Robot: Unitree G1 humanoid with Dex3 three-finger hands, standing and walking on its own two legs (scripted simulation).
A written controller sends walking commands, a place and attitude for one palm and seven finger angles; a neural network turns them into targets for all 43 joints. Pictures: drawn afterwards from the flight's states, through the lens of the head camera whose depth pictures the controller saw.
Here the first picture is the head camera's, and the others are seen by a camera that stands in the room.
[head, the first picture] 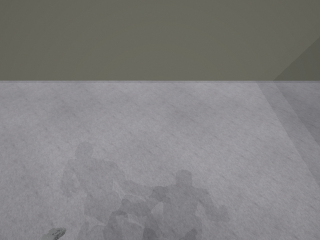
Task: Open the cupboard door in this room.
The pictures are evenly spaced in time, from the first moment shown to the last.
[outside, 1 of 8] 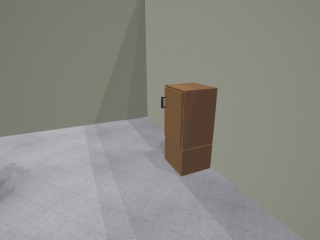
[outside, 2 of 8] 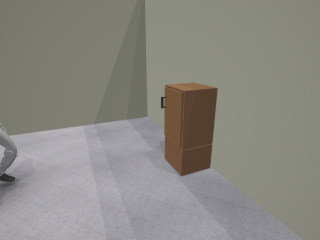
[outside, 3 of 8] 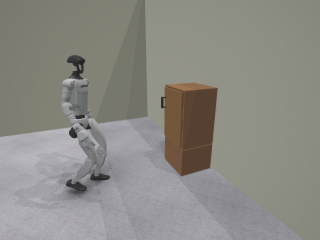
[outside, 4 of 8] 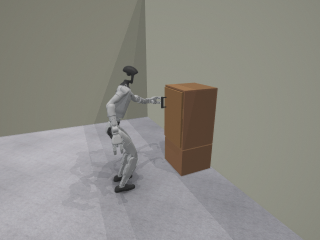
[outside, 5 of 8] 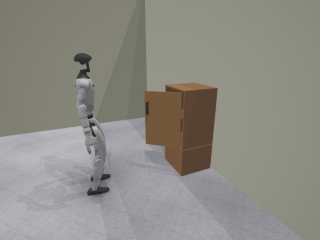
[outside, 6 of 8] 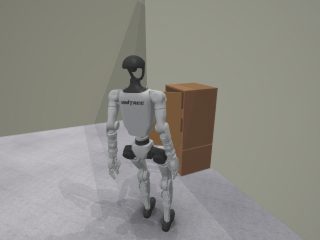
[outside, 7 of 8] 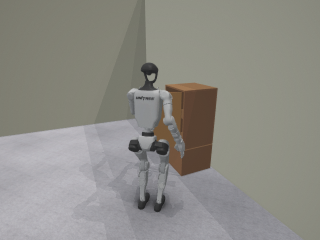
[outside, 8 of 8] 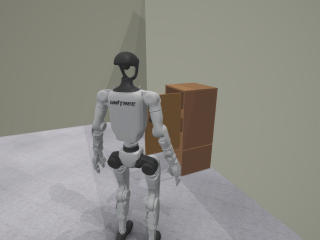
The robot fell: no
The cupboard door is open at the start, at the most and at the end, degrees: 0 95 89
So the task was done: yes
